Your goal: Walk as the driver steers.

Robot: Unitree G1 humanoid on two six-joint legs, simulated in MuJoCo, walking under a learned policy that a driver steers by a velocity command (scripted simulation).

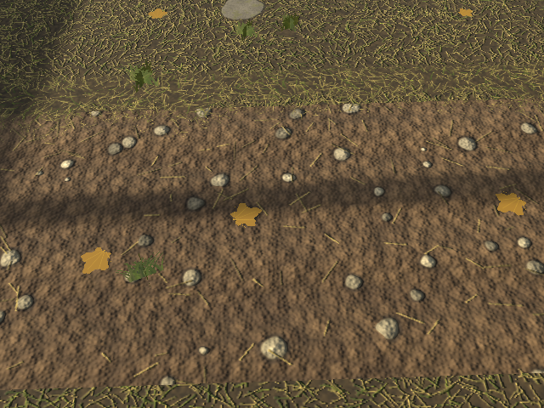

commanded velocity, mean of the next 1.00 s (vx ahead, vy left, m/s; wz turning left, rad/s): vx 0.50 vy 0.00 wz -0.17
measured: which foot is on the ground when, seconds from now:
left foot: up 0.00-0.28, down 0.30-0.82, up 0.84-1.00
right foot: down 0.00-0.32, up 0.34-0.78, down 0.80-1.00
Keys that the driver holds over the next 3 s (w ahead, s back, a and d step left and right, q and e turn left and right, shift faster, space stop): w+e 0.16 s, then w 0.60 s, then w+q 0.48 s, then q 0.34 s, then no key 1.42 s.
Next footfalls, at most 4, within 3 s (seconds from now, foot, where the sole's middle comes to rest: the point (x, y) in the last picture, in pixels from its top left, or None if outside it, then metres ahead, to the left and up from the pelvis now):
0.30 left None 0.36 0.13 -0.78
0.80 right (361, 356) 0.59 -0.16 -0.78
1.34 left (270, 252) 0.89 0.07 -0.78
1.82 right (342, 224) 0.99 -0.15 -0.78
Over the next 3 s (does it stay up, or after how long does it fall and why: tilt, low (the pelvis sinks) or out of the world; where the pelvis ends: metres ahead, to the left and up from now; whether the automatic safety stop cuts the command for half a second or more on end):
stays up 0.91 -0.06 0.00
